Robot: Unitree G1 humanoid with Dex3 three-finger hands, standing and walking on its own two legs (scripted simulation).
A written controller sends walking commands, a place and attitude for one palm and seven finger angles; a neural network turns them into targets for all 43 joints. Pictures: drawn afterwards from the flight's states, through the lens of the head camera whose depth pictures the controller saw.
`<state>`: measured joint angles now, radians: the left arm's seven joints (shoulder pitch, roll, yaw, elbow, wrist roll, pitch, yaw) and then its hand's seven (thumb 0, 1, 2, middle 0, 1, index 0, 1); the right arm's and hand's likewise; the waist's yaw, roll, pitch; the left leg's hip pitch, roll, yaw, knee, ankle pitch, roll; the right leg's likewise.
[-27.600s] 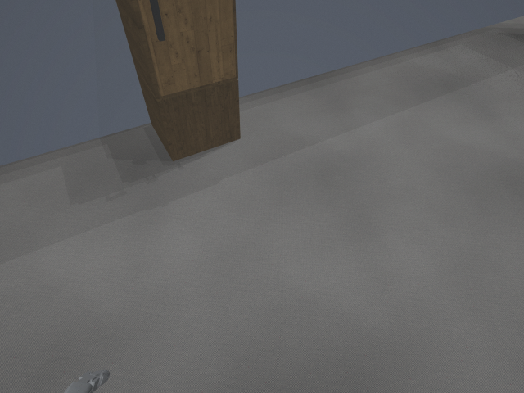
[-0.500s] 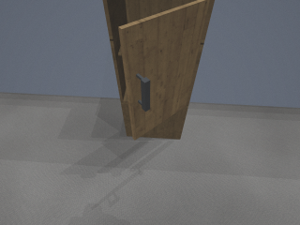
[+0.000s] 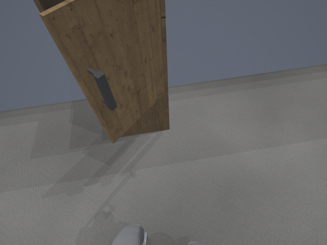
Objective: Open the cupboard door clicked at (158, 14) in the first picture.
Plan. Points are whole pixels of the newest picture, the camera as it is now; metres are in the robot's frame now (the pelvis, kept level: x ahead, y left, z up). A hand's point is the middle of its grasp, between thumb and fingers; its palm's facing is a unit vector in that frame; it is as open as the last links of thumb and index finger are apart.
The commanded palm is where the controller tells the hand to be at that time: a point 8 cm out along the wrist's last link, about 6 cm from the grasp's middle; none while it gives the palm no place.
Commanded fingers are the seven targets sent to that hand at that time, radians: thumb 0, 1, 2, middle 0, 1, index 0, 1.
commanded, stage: walk to a spot facing it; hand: left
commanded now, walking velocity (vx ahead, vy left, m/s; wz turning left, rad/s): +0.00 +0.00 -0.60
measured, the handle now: (102, 89) +0.54 +0.25 +0.00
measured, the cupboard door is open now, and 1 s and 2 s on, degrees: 43 43 43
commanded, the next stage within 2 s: none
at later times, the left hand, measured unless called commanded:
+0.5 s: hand (87, 237) +0.13 +0.24 -0.17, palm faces -0.22 -0.95 -0.23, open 7.4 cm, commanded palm none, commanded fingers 0.00 0.90 0.90 -0.20 -0.30 -0.20 -0.30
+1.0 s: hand (135, 209) +0.22 +0.12 -0.17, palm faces -0.61 -0.76 -0.23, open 7.4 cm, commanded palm none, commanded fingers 0.00 0.90 0.90 -0.20 -0.30 -0.20 -0.30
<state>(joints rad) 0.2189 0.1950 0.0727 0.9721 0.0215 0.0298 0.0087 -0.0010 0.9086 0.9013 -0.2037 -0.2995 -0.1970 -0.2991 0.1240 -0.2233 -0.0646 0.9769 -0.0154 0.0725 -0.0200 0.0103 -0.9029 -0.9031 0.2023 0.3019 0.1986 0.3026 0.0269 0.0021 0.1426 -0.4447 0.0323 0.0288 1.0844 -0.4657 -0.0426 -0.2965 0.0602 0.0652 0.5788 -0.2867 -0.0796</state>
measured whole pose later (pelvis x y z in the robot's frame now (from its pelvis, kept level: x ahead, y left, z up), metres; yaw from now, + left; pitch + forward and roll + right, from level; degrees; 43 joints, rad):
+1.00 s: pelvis +0.02 +0.02 +0.00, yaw -38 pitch +1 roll +1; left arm 0.15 0.23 0.05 0.89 0.03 0.04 0.00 0.00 0.91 0.90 -0.20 -0.30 -0.20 -0.30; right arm 0.19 -0.24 -0.05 0.90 -0.01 0.05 -0.02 0.01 -0.90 -0.90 0.20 0.30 0.20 0.30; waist -0.02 -0.04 0.11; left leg -0.43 0.06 0.05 0.85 -0.44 -0.07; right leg -0.31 0.02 0.10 0.56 -0.26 0.00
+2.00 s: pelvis +0.17 -0.19 +0.01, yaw -70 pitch +1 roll -1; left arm 0.20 0.24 0.09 0.98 0.04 0.00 -0.05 0.00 0.91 0.90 -0.20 -0.30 -0.19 -0.30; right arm 0.28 -0.16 -0.02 0.95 -0.03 -0.07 -0.02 0.00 -0.93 -0.90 0.20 0.30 0.20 0.30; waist 0.02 -0.05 0.06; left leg -0.23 0.07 0.17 0.43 -0.22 0.02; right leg -0.58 -0.05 -0.02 1.20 -0.24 0.00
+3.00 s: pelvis +0.23 -0.61 +0.00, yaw -72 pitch +0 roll +0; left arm 0.26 0.16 0.04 1.03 0.02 -0.01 0.01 0.00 0.91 0.90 -0.20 -0.30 -0.20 -0.30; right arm 0.18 -0.17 -0.02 1.00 -0.02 -0.02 -0.02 0.00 -0.93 -0.90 0.20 0.30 0.20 0.30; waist 0.02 -0.02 0.10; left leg -0.36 -0.01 0.04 0.55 -0.19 0.05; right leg -0.47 -0.06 -0.02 1.11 -0.44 0.05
